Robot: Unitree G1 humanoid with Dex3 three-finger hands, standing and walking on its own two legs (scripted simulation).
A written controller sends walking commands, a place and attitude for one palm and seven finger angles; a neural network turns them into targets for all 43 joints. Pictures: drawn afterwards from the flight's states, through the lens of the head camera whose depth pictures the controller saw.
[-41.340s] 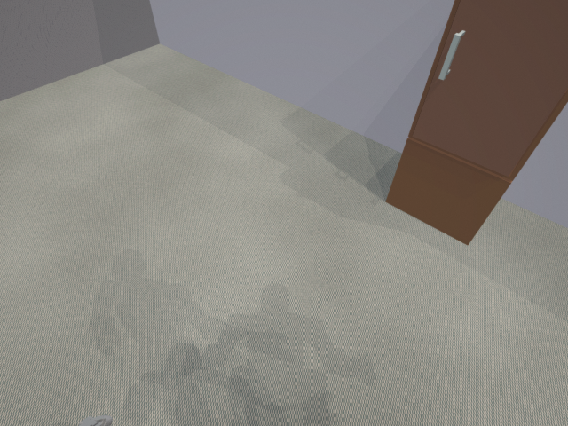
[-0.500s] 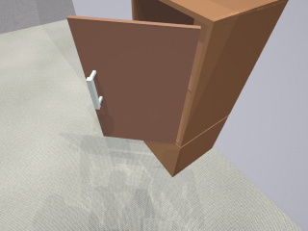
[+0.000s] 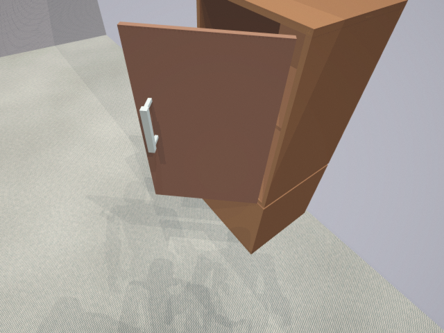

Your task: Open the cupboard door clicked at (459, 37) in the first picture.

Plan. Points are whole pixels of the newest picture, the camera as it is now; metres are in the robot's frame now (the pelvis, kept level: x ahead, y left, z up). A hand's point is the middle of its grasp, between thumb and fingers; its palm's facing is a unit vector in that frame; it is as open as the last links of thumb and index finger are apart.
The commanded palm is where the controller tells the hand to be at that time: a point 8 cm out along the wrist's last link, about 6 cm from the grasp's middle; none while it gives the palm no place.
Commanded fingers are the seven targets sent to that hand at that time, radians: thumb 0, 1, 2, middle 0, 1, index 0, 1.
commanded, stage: look again from close up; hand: left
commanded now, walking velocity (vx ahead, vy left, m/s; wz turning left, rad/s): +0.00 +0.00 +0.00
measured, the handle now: (150, 126) +0.61 +0.22 +0.01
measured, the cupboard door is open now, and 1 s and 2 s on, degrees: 47 47 47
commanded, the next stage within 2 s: shuffle to correct the standing spot in 0.10 s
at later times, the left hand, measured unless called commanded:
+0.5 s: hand out of the picture -0.15 +0.18 -0.18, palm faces +0.09 -0.99 -0.14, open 7.4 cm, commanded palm none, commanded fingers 0.00 0.90 0.90 -0.20 -0.30 -0.20 -0.30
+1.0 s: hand out of the picture +0.02 +0.19 -0.16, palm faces +0.02 -0.99 -0.16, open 7.3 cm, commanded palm none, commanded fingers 0.00 0.90 0.90 -0.20 -0.30 -0.20 -0.30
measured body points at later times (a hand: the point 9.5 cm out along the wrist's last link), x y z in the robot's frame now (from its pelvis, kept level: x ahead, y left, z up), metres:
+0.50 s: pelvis -0.04 +0.03 +0.00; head -0.05 +0.05 +0.45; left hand -0.15 +0.24 -0.16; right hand -0.02 -0.22 -0.14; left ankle +0.00 +0.13 -0.73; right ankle -0.05 -0.13 -0.73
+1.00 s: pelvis +0.01 +0.02 +0.02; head +0.01 +0.03 +0.47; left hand +0.02 +0.24 -0.14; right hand +0.00 -0.20 -0.14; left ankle +0.07 +0.14 -0.69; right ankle +0.00 -0.08 -0.73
